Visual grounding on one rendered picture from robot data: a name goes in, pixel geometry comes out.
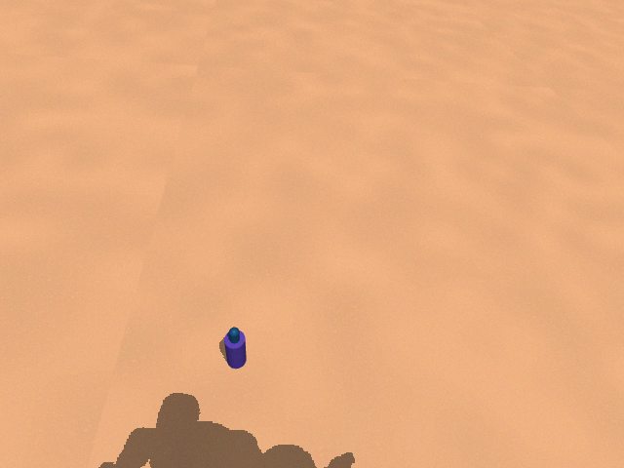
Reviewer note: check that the bottle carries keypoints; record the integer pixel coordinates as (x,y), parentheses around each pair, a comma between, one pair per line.
(235,347)

